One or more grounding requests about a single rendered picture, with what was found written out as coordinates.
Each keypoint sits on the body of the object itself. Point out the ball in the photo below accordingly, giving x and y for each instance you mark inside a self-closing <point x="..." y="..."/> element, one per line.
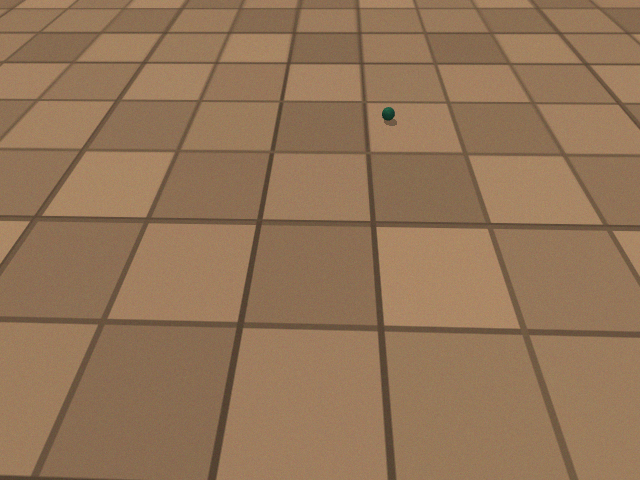
<point x="388" y="113"/>

